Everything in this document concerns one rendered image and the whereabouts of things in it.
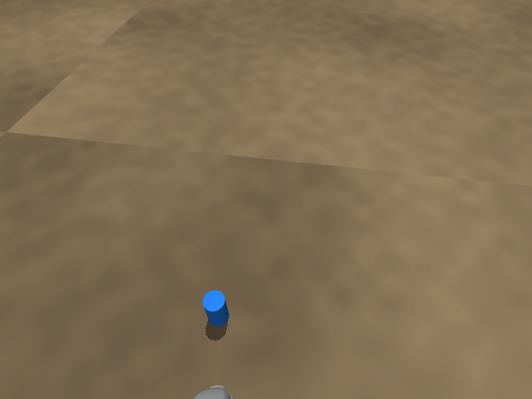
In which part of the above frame can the can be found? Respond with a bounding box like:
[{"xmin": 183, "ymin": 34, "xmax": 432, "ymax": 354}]
[{"xmin": 203, "ymin": 290, "xmax": 229, "ymax": 327}]

